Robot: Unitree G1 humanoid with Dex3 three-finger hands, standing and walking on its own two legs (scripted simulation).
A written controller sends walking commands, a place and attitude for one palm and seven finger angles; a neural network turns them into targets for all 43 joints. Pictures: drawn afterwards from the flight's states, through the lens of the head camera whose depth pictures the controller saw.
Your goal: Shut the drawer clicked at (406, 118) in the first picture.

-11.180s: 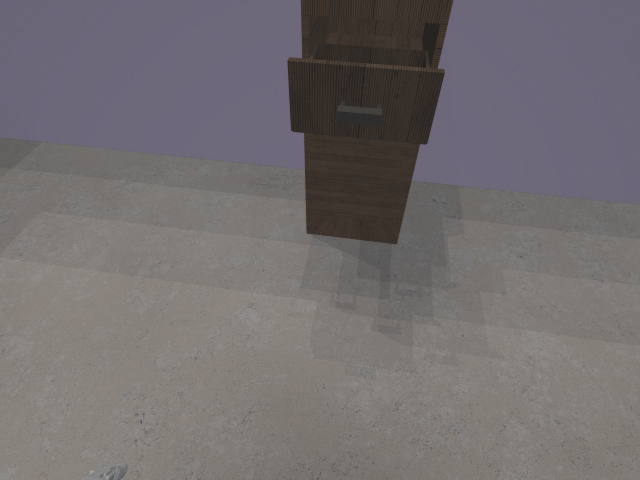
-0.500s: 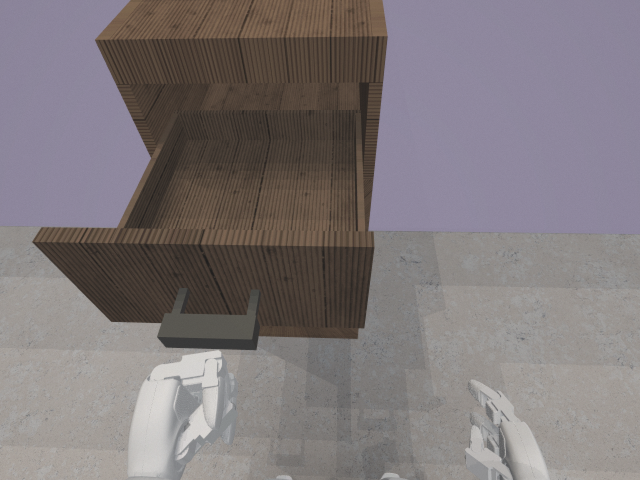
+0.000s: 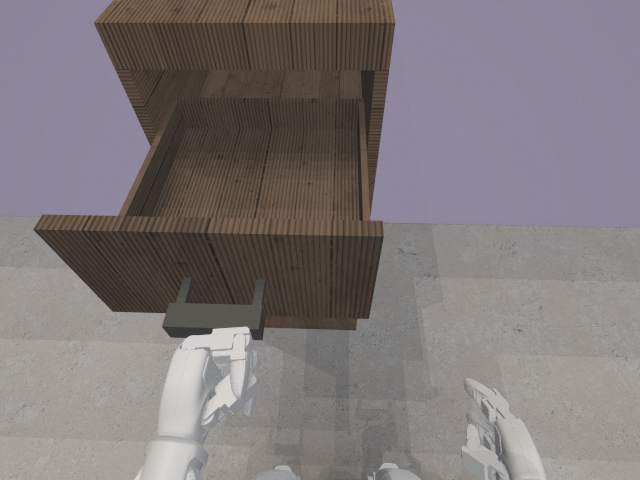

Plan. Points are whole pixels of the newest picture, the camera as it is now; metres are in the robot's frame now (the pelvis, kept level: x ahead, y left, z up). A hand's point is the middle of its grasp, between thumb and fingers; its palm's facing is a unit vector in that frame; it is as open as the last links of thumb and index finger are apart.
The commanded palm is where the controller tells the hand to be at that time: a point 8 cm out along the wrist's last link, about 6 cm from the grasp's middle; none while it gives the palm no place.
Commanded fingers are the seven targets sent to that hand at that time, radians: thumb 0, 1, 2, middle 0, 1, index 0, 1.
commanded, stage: push the drawer shut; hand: left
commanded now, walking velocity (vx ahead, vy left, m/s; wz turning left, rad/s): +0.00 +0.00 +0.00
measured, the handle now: (220, 303) +0.30 +0.13 +0.08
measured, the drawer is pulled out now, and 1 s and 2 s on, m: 0.30 0.20 0.07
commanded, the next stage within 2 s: none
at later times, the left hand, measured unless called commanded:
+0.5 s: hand (255, 346) +0.25 +0.08 +0.08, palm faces -0.06 -1.00 -0.04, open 3.1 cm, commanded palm +0.26 +0.14 +0.09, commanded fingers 0.00 0.90 0.90 -1.40 -1.60 -1.40 -1.60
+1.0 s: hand (265, 290) +0.32 +0.08 +0.08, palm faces -0.04 -1.00 -0.05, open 3.1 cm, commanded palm +0.32 +0.13 +0.09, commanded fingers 0.00 0.90 0.90 -1.40 -1.60 -1.40 -1.60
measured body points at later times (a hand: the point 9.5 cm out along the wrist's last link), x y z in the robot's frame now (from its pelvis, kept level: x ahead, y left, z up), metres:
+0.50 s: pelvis -0.02 +0.00 +0.01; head +0.04 -0.01 +0.45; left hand +0.25 +0.14 +0.08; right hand +0.17 -0.22 -0.08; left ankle -0.01 +0.08 -0.67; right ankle +0.01 -0.08 -0.67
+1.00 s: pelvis -0.01 +0.00 +0.02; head +0.04 -0.01 +0.46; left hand +0.32 +0.13 +0.08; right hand +0.13 -0.24 -0.09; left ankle -0.01 +0.08 -0.67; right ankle +0.01 -0.08 -0.67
